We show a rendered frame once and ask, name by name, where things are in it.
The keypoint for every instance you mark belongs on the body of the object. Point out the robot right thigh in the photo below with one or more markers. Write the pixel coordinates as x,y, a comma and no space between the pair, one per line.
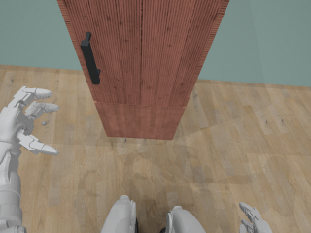
182,221

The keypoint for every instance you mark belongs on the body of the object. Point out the robot right hand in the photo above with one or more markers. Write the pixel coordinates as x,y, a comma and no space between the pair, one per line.
256,224

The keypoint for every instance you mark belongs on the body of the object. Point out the cupboard door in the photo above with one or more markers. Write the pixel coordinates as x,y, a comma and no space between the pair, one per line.
147,51

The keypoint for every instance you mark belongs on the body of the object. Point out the robot left hand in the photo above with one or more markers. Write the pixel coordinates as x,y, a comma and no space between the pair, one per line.
13,119

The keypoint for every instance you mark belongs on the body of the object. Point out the left robot forearm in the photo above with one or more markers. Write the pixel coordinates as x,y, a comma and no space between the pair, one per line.
10,186

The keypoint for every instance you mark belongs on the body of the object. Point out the handle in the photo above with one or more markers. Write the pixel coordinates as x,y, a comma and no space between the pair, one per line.
89,59

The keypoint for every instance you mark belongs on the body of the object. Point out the robot left thigh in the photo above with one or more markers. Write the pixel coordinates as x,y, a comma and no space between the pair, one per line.
121,216

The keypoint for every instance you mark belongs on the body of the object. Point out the robot thigh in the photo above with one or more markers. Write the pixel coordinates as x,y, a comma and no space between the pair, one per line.
182,221
121,216

